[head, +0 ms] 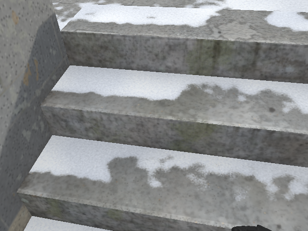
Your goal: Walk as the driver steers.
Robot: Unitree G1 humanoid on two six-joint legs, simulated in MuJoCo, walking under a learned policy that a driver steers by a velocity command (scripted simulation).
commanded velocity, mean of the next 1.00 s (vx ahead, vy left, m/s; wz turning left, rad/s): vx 0.33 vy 0.00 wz -0.40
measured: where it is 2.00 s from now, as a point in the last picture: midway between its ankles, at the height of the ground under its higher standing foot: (218, 201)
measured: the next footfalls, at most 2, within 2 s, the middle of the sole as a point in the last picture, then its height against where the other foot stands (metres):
left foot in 0.28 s outside the picture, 0.17 m higher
right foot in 0.80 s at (262, 208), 0.17 m higher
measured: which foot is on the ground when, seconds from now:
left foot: up 0.00-0.26, down 0.28-0.84, up 0.86-1.00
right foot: down 0.00-0.30, up 0.32-0.78, down 0.80-1.00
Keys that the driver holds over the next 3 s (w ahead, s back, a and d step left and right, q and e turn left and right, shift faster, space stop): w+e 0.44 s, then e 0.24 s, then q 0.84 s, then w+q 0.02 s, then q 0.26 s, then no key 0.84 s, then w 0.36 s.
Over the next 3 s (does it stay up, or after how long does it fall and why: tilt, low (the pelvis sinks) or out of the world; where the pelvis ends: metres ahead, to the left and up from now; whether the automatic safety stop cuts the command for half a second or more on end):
stays up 0.64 -0.17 0.36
